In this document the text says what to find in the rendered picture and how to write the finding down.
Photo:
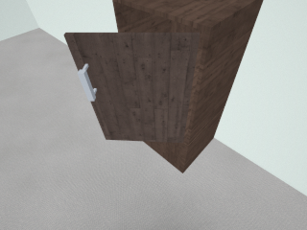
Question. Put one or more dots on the cupboard door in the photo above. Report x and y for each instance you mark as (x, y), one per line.
(144, 82)

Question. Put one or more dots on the handle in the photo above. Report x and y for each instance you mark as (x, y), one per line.
(87, 86)

